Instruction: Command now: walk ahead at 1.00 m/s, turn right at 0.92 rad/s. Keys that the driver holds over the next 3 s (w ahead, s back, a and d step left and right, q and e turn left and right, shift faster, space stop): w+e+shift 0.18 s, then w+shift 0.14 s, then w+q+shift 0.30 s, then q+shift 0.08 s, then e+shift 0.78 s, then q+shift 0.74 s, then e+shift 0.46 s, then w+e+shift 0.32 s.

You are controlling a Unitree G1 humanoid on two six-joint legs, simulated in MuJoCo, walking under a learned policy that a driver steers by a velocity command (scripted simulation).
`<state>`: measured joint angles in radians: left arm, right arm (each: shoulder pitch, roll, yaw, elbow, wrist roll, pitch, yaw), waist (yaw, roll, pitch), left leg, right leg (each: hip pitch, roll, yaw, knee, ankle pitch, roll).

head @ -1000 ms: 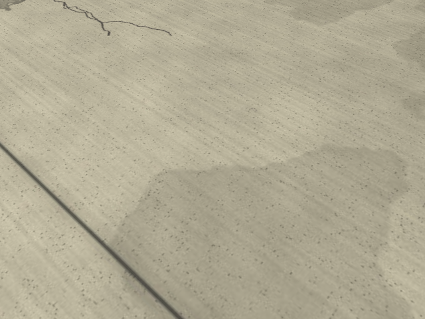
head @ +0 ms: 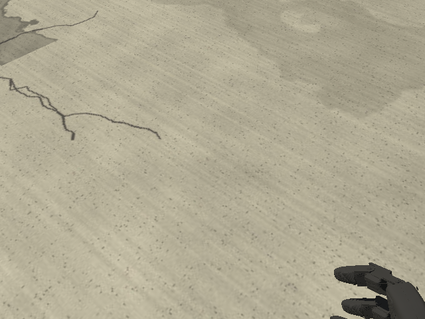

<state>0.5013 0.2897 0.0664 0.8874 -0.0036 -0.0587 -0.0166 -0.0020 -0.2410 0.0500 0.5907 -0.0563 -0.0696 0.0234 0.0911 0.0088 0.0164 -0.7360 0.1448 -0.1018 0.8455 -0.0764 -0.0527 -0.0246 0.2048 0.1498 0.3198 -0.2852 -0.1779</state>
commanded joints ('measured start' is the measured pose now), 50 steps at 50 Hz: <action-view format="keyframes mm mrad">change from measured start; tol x64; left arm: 1 2 180 50 -66 -10 -20 0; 50 1 152 7 -96 -48 2 27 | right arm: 1 -115 -81 -19 -84 20 -6 2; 50 277 -218 -122 57 12 17 -16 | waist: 1 19 -48 57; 50 -165 202 -520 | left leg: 1 204 -109 133 -182 182 6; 10 1153 313 -781 -569 -778 227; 27 564 25 81 -356 690 175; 32 -51 -73 34 516 -199 155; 50 1055 320 -294 -271 1040 384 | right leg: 1 -201 -185 217 -125 530 -64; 7 -156 -180 233 453 819 38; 10 -730 -131 -3 1132 -121 55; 29 455 -565 273 199 -301 60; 37 -101 -491 -69 -22 848 24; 46 -120 -344 -104 172 720 97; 50 -556 -174 35 1105 -432 242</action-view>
